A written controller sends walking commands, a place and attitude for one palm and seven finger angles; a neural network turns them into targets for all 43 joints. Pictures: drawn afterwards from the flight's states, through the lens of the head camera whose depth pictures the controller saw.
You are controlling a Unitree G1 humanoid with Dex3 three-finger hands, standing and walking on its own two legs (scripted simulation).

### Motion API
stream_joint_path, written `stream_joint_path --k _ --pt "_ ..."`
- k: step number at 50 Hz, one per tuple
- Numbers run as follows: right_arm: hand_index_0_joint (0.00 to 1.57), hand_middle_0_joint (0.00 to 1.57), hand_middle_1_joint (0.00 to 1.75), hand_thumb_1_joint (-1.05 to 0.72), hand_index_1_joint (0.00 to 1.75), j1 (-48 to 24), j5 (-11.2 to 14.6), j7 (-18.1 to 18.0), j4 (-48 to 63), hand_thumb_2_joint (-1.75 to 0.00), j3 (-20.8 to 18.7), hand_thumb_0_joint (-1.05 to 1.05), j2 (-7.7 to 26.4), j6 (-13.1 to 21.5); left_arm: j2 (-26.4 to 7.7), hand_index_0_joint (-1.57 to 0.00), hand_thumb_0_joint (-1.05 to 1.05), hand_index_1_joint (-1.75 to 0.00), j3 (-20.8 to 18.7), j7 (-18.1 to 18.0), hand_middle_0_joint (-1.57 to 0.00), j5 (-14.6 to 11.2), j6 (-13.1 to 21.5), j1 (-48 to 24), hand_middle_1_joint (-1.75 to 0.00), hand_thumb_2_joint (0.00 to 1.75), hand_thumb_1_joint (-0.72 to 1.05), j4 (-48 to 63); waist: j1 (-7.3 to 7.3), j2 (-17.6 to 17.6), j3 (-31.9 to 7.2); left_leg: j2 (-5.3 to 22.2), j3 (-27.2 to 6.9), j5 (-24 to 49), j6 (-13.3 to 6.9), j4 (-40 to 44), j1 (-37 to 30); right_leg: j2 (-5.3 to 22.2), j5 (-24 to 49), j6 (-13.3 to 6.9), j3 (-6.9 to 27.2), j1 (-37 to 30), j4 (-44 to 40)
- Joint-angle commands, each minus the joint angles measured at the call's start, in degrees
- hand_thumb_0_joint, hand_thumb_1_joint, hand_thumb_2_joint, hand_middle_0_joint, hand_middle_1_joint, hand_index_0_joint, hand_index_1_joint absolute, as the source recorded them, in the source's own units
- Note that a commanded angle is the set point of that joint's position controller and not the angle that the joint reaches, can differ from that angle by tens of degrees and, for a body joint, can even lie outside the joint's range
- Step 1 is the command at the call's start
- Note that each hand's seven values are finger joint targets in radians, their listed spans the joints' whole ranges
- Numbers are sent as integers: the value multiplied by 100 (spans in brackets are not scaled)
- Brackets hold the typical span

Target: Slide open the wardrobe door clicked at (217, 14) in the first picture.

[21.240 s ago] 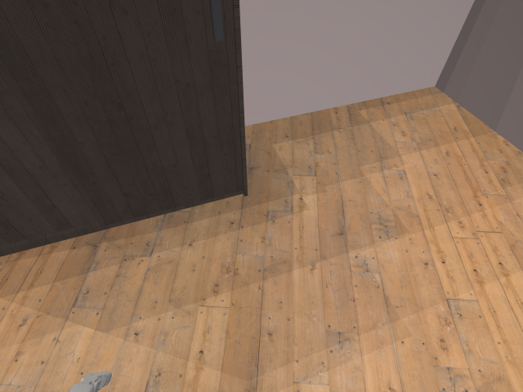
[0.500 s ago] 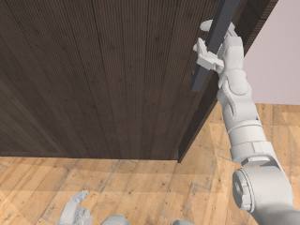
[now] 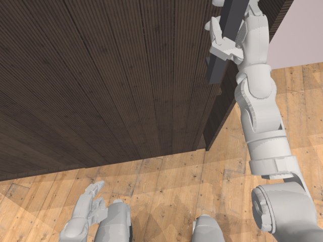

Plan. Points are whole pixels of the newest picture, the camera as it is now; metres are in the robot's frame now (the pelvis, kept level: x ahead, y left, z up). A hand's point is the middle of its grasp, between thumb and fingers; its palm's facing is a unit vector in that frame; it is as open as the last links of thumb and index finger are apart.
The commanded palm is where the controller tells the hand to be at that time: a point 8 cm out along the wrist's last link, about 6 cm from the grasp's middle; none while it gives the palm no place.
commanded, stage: step sideways, sliding the door along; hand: right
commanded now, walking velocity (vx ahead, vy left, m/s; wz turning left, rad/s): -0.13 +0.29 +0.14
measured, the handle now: (223, 23) +0.49 -0.15 +0.20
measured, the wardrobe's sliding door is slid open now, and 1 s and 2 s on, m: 0.07 0.36 0.43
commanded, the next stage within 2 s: stop walking and hold the door there in 1.44 s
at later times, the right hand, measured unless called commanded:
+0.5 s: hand (161, 47) +0.44 -0.03 +0.19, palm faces +0.19 +0.98 -0.06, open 6.3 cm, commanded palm +0.41 -0.01 +0.19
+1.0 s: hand (54, 64) +0.42 +0.16 +0.19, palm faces -0.09 +1.00 -0.01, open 6.7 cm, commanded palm +0.40 +0.13 +0.18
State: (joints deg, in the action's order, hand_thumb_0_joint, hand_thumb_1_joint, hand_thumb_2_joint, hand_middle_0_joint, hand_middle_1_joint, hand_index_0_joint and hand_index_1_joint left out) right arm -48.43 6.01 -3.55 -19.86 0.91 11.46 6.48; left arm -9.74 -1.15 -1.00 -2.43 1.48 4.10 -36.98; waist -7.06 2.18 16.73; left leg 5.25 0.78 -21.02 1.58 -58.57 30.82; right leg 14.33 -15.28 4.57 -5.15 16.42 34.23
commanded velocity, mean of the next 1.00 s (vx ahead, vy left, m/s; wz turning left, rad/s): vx -0.28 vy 0.27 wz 0.20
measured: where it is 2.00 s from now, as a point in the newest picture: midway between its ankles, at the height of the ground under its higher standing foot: outside the picture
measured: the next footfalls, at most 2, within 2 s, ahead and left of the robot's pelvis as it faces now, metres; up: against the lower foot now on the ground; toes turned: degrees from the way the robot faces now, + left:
left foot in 0.14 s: +0.10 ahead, +0.25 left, +0.00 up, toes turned +2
right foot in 0.30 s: +0.07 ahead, -0.04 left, +0.00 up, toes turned -12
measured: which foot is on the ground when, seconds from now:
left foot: up 0.00-0.12, down 0.14-0.30, up 0.32-0.60, down 0.62-0.82, up 0.84-1.00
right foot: down 0.00-0.14, up 0.16-0.28, down 0.30-0.62, up 0.64-0.80, down 0.82-1.00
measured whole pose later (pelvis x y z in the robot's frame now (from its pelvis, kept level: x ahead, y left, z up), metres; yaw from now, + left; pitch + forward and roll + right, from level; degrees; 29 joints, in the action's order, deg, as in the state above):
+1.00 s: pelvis +0.06 +0.24 +0.01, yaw +2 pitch -2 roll +5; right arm -20.9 1.9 -4.9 10.9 6.8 7.2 8.5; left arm -10.1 -1.3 3.4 -0.9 4.1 3.1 -31.9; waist -4.9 1.8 15.5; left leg -0.8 1.3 -25.5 1.4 -57.3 27.9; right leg 11.1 -16.7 1.8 -7.7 11.7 30.8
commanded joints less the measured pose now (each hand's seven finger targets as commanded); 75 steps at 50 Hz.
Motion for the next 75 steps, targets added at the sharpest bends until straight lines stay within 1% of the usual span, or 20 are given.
stream_joint_path --k 1,5,8,9,13,15,28,30,32,33,39,41,43,58,62,64,69,70,71,75 --pt "45 45 140 -90 140 -3178 -40 348 2240 -90 1117 0 -774 598 -1048 -20 0 -30 -357 -67 -20 -67 373 -8 -30 90 90 857 1048 1713 -3710 -257 558 93 23 1295 -735 811 4093 -1039 90 -2386 -342" --pt "45 45 140 -90 140 -2621 -65 232 2605 -90 888 0 -418 601 -881 -20 0 -30 -229 -24 -20 -152 503 -124 -30 90 90 969 910 1427 -3741 -543 637 1262 6 3041 -1991 444 3856 -690 188 -2090 616" --pt "45 45 140 -90 140 -1981 -243 46 2997 -90 465 0 302 531 -526 -20 0 -30 -144 -215 -20 -179 534 -334 -30 90 90 947 727 -1607 -3726 1068 -941 7565 -780 2915 -3813 -1112 -2010 -173 20 845 2636" --pt "45 45 140 -90 140 -1823 -221 52 3405 -90 454 0 295 546 -541 -20 0 -30 -201 -268 -20 -112 542 -404 -30 90 90 995 581 -2854 -3822 1173 -1124 7800 -956 2605 -4053 -1124 -2409 -235 340 1132 3069" --pt "45 45 140 -90 140 -1680 -136 -29 4417 -90 893 0 -211 732 -655 -20 0 -30 -171 -263 -20 -122 518 -392 -30 90 90 817 1026 -1335 -3920 536 -21 6365 -562 1338 -3202 -498 1055 -364 126 -902 -800" --pt "45 45 140 -90 140 -1670 -90 168 4560 -90 1056 0 -549 783 -1092 -20 0 -30 -539 76 -20 -46 428 -240 -30 90 90 1090 900 585 -4626 -368 -74 -991 -119 -293 -19 1724 7886 -1536 1918 -4179 -281" --pt "45 45 140 -90 140 -320 -264 191 4538 -90 870 0 -318 619 -788 -20 0 -30 -228 153 -20 -82 850 -307 -30 90 90 1441 863 1416 -3264 -643 522 1369 82 2527 -1678 622 3999 -711 -303 -2321 211" --pt "45 45 140 -90 140 -164 -293 172 4808 -90 825 0 -115 651 -586 -20 0 -30 -98 165 -20 -152 857 -411 -30 90 90 1442 737 297 -3220 -343 423 3410 77 3137 -2463 59 2554 -810 -274 -1409 1180" --pt "45 45 140 -90 140 420 -319 99 5079 -90 496 0 397 596 -486 -20 0 -30 -126 48 -20 -20 839 -533 -30 90 90 1438 491 -2370 -3332 1094 -1558 7715 -695 3220 -2967 -1343 -2648 -120 124 512 3052" --pt "45 45 140 -90 140 806 -256 69 5228 -90 491 0 359 475 -647 -20 0 -30 -270 2 -20 8 816 -467 -30 90 90 1322 474 -2549 -3681 1355 -1944 7484 -949 3083 -2963 -1290 -2854 -218 669 443 3450" --pt "45 45 140 -90 140 671 -364 8 6167 -90 1276 0 -459 1043 -479 -20 0 -30 -88 80 -20 52 476 -593 -30 90 90 1159 901 -1381 -4089 647 -495 6722 -793 2096 -3314 -771 587 -219 230 -900 -464" --pt "45 45 140 -90 140 460 -257 222 6157 -90 1641 0 -761 1064 -918 -20 0 -30 -396 190 -20 39 483 -583 -30 90 90 1440 858 227 -4318 -320 -76 1134 -155 723 -525 1377 6308 -1250 1715 -3420 -746" --pt "45 45 140 -90 140 -95 -455 183 5800 -90 1181 0 -544 1068 -921 -20 0 -30 -410 416 -20 179 550 -388 -30 90 90 1516 813 1297 -4175 -426 -473 -1634 -148 -438 379 1723 7642 -1542 1656 -3545 -430" --pt "45 45 140 -90 140 421 -383 53 4313 -90 298 0 122 783 -678 -20 0 -30 -222 132 -20 37 637 -410 -30 90 90 1122 906 1448 -3270 -726 432 1130 110 3057 -1879 707 3785 -561 -284 -2182 -200" --pt "45 45 140 -90 140 567 -352 -68 4518 -90 276 0 407 573 -303 -20 0 -30 -38 -72 -20 38 678 -764 -30 90 90 1261 389 -2243 -3444 1157 -1346 5898 -723 3694 -2546 -1317 -2638 -209 233 387 3021" --pt "45 45 140 -90 140 305 -223 -130 5016 -90 744 0 -217 540 -376 -20 0 -30 -37 -110 -20 9 702 -653 -30 90 90 1014 664 -2060 -3774 1254 -1362 5833 -1222 3151 -3504 -1163 -2359 -259 917 896 3216" --pt "45 45 140 -90 140 -322 -255 -149 4522 -90 883 0 -383 689 -656 -20 0 -30 -166 -108 -20 -38 399 -452 -30 90 90 866 922 -1070 -3961 581 -300 4894 -823 2514 -2937 -1076 199 -314 99 -871 -561" --pt "45 45 140 -90 140 -550 -204 -64 4483 -90 1057 0 -478 701 -820 -20 0 -30 -307 -102 -20 -36 384 -397 -30 90 90 939 991 -521 -3987 303 -183 3392 -576 2015 -1729 -349 1750 -522 517 -2128 -1072" --pt "45 45 140 -90 140 -698 -112 22 4437 -90 1153 0 -595 639 -1183 -20 0 -30 -493 -31 -20 -42 425 -297 -30 90 90 1097 927 1021 -4081 -308 7 170 -177 1001 -32 1471 4710 -1325 2492 -3226 -975" --pt "45 45 140 -90 140 -1631 -247 63 3909 -90 956 0 -451 533 -1027 -20 0 -30 -391 252 -20 4 424 -319 -30 90 90 913 875 916 -3537 -306 -660 -420 -159 -1132 649 1430 4160 -1522 2108 -2640 -779"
